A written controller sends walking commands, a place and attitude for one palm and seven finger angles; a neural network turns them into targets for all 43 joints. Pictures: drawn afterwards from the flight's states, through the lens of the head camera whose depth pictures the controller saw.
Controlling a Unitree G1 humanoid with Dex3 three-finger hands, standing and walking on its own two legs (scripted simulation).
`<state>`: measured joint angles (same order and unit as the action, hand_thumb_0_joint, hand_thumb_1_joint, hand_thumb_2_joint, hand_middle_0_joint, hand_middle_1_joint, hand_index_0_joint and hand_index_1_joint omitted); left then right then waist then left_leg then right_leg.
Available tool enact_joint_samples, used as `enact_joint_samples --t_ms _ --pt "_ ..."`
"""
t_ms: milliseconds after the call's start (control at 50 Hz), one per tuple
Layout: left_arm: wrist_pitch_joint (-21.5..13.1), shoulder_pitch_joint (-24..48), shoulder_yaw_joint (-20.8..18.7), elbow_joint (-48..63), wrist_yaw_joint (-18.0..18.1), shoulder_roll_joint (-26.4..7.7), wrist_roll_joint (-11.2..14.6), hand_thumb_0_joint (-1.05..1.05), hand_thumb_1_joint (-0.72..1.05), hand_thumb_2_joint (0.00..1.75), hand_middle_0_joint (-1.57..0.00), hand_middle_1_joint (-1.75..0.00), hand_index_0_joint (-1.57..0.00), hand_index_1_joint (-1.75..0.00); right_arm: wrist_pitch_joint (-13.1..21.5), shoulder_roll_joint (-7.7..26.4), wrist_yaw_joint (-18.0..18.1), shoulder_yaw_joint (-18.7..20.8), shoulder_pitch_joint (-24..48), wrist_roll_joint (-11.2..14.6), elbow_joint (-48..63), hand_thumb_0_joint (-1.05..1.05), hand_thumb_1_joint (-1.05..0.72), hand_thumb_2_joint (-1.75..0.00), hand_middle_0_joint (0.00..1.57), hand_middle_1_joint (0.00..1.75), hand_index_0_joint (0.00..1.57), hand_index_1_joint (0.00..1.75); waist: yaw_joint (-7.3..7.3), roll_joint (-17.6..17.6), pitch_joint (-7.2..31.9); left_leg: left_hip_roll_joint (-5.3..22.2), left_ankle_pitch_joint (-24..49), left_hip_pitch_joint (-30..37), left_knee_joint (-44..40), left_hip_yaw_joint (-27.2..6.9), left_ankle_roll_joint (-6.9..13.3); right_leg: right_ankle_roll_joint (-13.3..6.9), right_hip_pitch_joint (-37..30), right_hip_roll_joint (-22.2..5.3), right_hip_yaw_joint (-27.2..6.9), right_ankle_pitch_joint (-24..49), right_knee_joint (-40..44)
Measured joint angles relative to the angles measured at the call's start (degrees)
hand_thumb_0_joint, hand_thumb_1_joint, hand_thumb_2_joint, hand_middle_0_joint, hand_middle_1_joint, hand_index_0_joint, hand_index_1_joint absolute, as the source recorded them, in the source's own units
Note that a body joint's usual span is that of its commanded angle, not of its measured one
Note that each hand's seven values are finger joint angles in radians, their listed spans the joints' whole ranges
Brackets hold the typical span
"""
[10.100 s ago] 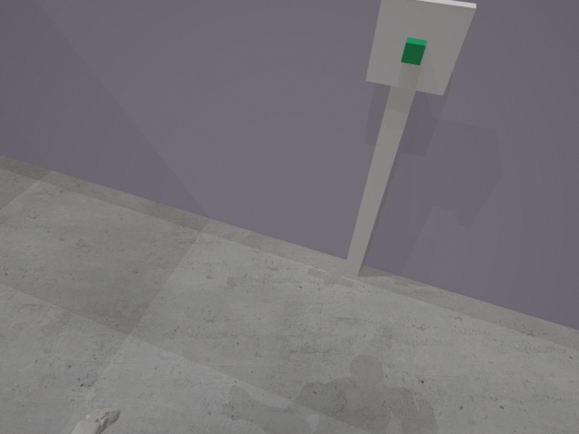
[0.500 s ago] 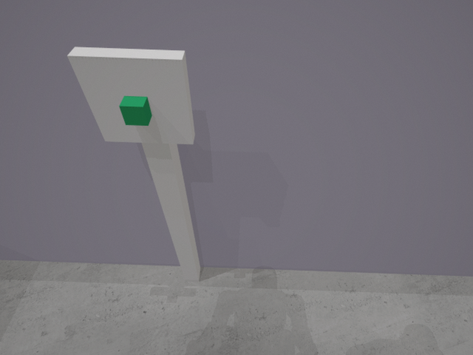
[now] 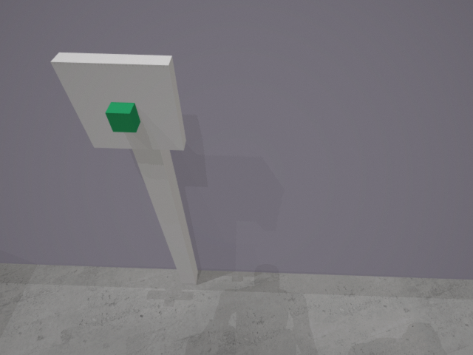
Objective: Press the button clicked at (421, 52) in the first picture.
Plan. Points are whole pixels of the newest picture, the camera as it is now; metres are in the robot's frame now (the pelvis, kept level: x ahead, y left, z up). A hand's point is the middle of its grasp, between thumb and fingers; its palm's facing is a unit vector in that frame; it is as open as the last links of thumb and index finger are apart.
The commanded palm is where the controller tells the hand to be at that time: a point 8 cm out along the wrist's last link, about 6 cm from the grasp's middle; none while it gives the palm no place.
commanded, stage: look again from close up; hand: left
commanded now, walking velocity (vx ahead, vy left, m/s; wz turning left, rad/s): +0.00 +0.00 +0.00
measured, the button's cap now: (124, 116) +0.45 +0.23 +0.16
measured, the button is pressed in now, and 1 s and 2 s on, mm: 0 0 0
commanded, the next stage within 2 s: raise the hand and make a fist in 0.54 s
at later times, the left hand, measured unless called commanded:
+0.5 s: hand out of the picture -0.02 +0.15 -0.18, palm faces +0.03 -0.98 -0.17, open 7.3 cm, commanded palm none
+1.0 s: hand (158, 324) +0.16 +0.13 +0.01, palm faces -0.04 -1.00 +0.06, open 5.8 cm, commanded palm +0.10 +0.22 -0.02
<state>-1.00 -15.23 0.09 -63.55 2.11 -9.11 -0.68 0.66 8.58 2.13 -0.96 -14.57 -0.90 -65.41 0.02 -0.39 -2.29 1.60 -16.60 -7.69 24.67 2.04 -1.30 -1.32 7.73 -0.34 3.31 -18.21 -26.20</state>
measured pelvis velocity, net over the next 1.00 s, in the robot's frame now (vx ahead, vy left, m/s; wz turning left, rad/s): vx -0.05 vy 0.00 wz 0.00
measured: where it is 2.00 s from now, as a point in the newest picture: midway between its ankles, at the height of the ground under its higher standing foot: outside the picture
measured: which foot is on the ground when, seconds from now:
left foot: down 0.00-1.00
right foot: down 0.00-1.00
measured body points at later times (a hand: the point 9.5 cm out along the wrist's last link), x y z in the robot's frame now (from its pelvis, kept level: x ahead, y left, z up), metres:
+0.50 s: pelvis +0.00 -0.01 +0.00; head +0.01 -0.01 +0.45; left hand -0.02 +0.21 -0.16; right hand -0.01 -0.23 -0.16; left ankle -0.04 +0.13 -0.74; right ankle -0.05 -0.10 -0.74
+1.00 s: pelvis -0.05 +0.00 -0.04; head -0.04 +0.00 +0.41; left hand +0.16 +0.18 +0.01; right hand +0.16 -0.25 -0.08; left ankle -0.04 +0.13 -0.74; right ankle -0.05 -0.10 -0.74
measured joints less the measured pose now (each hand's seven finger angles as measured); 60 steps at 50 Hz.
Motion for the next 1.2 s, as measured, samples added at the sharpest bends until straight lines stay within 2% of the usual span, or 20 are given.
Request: enact_joint_samples --t_ms 640,660,680,700,740,760,800,840,880,940,980,1000,1040,1080,1120,1160,1200 --pt "-0.1 -2.0 0.0 -0.5 -0.2 1.2 0.0 0.01 0.91 0.90 -0.20 -0.29 -0.20 -0.30 0.0 -1.0 0.2 0.1 -0.9 0.1 -0.6 0.00 -0.92 -0.90 0.20 0.29 0.20 0.30 0.26 -0.4 0.1 1.0 0.6 0.1 -0.5 -0.2 -0.9 -0.9 -0.2 1.0 0.2 0.7 0.7" --pt "-0.6 -2.0 0.1 -0.6 0.2 1.4 -0.1 0.01 0.91 0.90 -0.20 -0.29 -0.20 -0.30 -0.2 -0.8 0.1 0.2 -0.9 0.2 -0.4 0.01 -0.92 -0.90 0.20 0.29 0.20 0.30 0.34 0.0 0.2 1.4 0.2 -1.2 1.5 0.0 -0.7 -0.8 0.2 1.3 0.3 0.9 0.8" --pt "3.3 -5.0 0.4 8.4 0.9 1.1 2.0 0.02 0.93 0.90 -0.20 -0.30 -0.21 -0.30 0.3 -0.2 0.3 -0.1 -1.6 0.7 1.9 0.01 -0.92 -0.90 0.20 0.29 0.20 0.30 0.50 0.4 -0.2 1.7 1.4 -1.8 2.5 0.2 -0.2 -0.7 0.6 1.6 0.1 1.0 0.4" --pt "5.2 -8.7 0.2 18.8 1.8 0.3 3.6 0.03 0.95 0.90 -0.21 -0.30 -0.21 -0.30 2.6 0.4 1.1 -0.1 -3.0 1.1 4.6 0.01 -0.93 -0.90 0.20 0.29 0.20 0.30 0.98 0.5 -0.4 1.8 0.8 -1.5 2.7 0.8 -0.1 -0.7 1.0 1.6 -0.4 0.7 -0.6" --pt "2.5 -12.9 0.0 34.0 4.5 -1.1 5.9 0.05 0.97 0.90 -0.22 -0.31 -0.22 -0.32 8.0 1.8 2.3 0.7 -4.8 2.1 8.1 0.02 -0.93 -0.90 0.20 0.29 0.20 0.30 0.88 1.4 0.9 1.2 -0.7 -2.3 3.2 0.6 -0.2 -0.5 2.2 0.9 -0.1 -0.2 -2.4" --pt "2.0 -13.2 0.0 40.1 5.5 -1.5 7.0 0.05 0.97 0.90 -0.23 -0.32 -0.23 -0.33 9.6 2.7 2.6 1.2 -5.0 2.8 9.9 0.02 -0.93 -0.90 0.20 0.29 0.20 0.30 0.55 2.0 1.5 0.6 -1.0 -3.0 3.8 0.2 -0.1 -0.3 2.8 0.3 0.2 -0.6 -3.3" --pt "-0.1 -12.3 -0.1 50.4 5.9 -1.5 8.7 0.05 0.97 0.90 -0.25 -0.35 -0.25 -0.36 12.2 4.5 3.0 1.8 -4.2 3.3 13.4 0.02 -0.92 -0.90 0.20 0.29 0.20 0.30 -0.21 3.2 2.8 -0.2 -1.3 -5.1 5.7 -0.5 0.3 0.2 4.6 -0.6 0.9 -1.4 -5.4" --pt "-4.7 -9.6 -0.4 57.0 4.9 -0.8 9.0 0.04 0.96 0.90 -0.28 -0.39 -0.28 -0.39 14.1 5.9 3.0 2.3 -2.1 2.7 16.9 0.01 -0.92 -0.90 0.20 0.29 0.20 0.30 -1.23 3.9 4.8 -0.8 -1.8 -8.5 8.5 -0.8 0.7 0.4 7.9 -1.3 1.2 -2.3 -8.4" --pt "-11.2 -6.1 -1.1 59.6 2.1 0.7 9.6 0.04 0.95 0.90 -0.32 -0.43 -0.32 -0.43 15.1 6.3 2.3 2.8 0.5 2.0 20.4 0.01 -0.92 -0.90 0.20 0.29 0.20 0.30 -1.77 3.5 6.9 -1.0 -2.7 -12.7 11.9 -0.5 0.8 0.5 12.5 -1.8 0.8 -3.4 -12.4" --pt "-21.0 -4.1 -1.7 60.3 -6.5 3.0 11.5 0.02 0.94 0.90 -0.38 -0.50 -0.39 -0.51 15.1 5.6 0.2 3.4 4.3 1.5 25.6 0.01 -0.91 -0.90 0.20 0.29 0.20 0.30 -1.65 0.9 8.7 -0.6 -4.5 -18.6 17.3 0.5 0.5 0.2 19.2 -1.6 -0.4 -5.2 -18.5" --pt "-24.5 -5.6 -1.8 60.1 -12.0 3.7 11.8 0.01 0.93 0.90 -0.44 -0.56 -0.44 -0.56 14.1 5.3 -1.0 3.7 5.8 1.5 29.4 0.01 -0.91 -0.90 0.20 0.29 0.20 0.30 -1.36 -1.0 8.7 -0.2 -5.8 -21.4 20.7 0.8 0.2 -0.1 22.2 -1.4 -0.7 -6.3 -22.0" --pt "-24.6 -7.1 -1.8 60.3 -13.7 3.6 11.6 0.01 0.93 0.90 -0.46 -0.59 -0.47 -0.59 13.3 5.3 -1.2 3.8 6.3 1.5 31.4 0.01 -0.91 -0.90 0.20 0.29 0.20 0.30 -1.05 -1.7 8.6 -0.1 -6.3 -22.4 22.2 0.8 0.1 -0.2 23.2 -1.3 -0.8 -6.8 -23.4" --pt "-22.5 -10.9 -1.8 61.2 -14.6 2.6 11.0 0.01 0.92 0.90 -0.52 -0.64 -0.52 -0.65 11.6 5.5 -1.4 4.0 6.8 1.8 35.0 0.01 -0.91 -0.90 0.20 0.29 0.20 0.30 -0.20 -2.6 7.9 0.1 -7.3 -23.9 24.6 0.5 0.0 -0.4 24.4 -1.2 -0.5 -7.7 -25.5" --pt "-20.4 -14.8 -2.1 62.5 -13.1 1.1 10.6 0.01 0.91 0.90 -0.58 -0.70 -0.58 -0.71 10.4 5.7 -1.1 4.0 6.9 1.9 37.8 0.01 -0.91 -0.90 0.20 0.29 0.20 0.30 0.80 -2.5 7.4 0.3 -8.0 -25.1 26.6 -0.2 0.1 -0.6 25.1 -1.1 0.1 -8.2 -26.8" --pt "-19.9 -17.7 -3.2 64.3 -10.4 -0.2 10.6 0.02 0.91 0.90 -0.63 -0.76 -0.64 -0.77 10.1 5.7 -0.6 3.8 6.6 1.7 39.3 0.01 -0.90 -0.90 0.20 0.29 0.20 0.30 1.77 -1.9 7.2 0.4 -8.5 -26.4 28.3 -1.2 0.1 -0.6 25.6 -1.0 1.1 -8.5 -27.5" --pt "-21.9 -18.7 -4.8 66.9 -8.2 -1.2 11.0 0.02 0.90 0.90 -0.69 -0.82 -0.69 -0.83 10.4 5.4 -0.1 3.1 6.1 1.5 39.5 0.01 -0.90 -0.90 0.20 0.29 0.20 0.30 2.55 -1.2 7.2 0.6 -8.9 -28.0 30.0 -2.3 0.1 -0.7 26.3 -0.9 2.2 -8.7 -28.2" --pt "-25.1 -17.5 -5.9 69.5 -7.7 -1.7 12.0 0.02 0.90 0.90 -0.74 -0.88 -0.74 -0.89 11.2 5.1 0.2 1.9 5.7 1.4 38.5 0.00 -0.90 -0.90 0.20 0.29 0.20 0.30 3.03 -0.2 7.0 0.6 -9.2 -29.5 31.6 -3.5 0.1 -0.7 26.9 -0.8 3.3 -8.9 -28.9"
